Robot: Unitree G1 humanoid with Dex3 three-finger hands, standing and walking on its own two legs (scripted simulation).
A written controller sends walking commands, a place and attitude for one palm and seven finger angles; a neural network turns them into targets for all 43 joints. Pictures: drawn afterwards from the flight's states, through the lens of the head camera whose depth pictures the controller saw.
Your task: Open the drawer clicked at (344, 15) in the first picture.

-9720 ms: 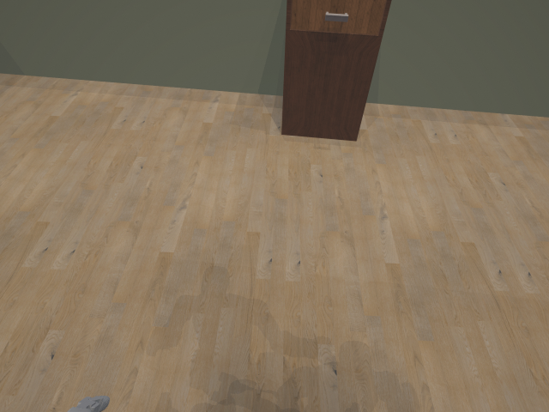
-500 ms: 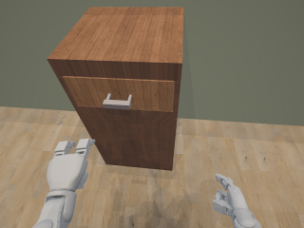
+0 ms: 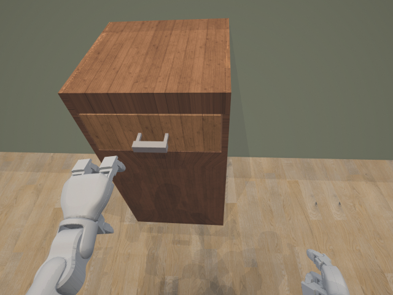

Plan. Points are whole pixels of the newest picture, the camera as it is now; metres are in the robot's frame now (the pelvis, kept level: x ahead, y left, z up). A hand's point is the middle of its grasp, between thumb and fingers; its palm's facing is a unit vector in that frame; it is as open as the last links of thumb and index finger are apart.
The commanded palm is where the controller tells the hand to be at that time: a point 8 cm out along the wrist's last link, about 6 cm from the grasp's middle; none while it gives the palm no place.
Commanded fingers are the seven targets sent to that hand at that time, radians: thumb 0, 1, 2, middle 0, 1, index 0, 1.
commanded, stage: raise the hand with hooked fingers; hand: left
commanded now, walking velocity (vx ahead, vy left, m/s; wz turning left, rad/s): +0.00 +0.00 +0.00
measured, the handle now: (151, 141) +0.53 +0.21 -0.06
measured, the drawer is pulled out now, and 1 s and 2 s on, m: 0.00 0.00 0.00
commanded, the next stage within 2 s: move the hooked fingers above the handle in 0.72 s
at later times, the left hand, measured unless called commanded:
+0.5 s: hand (95, 170) +0.32 +0.25 +0.09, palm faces +0.03 -0.06 -1.00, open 13.8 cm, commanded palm +0.29 +0.25 +0.14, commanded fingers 0.00 -0.50 0.30 -0.30 -1.20 -0.30 -1.20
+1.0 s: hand (105, 171) +0.33 +0.23 +0.07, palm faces +0.02 -0.05 -1.00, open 13.8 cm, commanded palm +0.31 +0.24 +0.13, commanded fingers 0.00 -0.50 0.30 -0.30 -1.20 -0.30 -1.20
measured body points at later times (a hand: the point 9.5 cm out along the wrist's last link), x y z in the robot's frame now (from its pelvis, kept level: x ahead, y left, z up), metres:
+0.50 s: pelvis +0.01 +0.00 +0.01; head +0.04 -0.03 +0.46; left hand +0.31 +0.25 +0.14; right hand +0.20 -0.21 -0.11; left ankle -0.05 +0.12 -0.73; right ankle +0.04 -0.13 -0.73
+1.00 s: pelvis +0.01 +0.00 +0.01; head +0.04 -0.03 +0.46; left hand +0.32 +0.23 +0.13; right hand +0.20 -0.22 -0.11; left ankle -0.05 +0.12 -0.73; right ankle +0.04 -0.13 -0.73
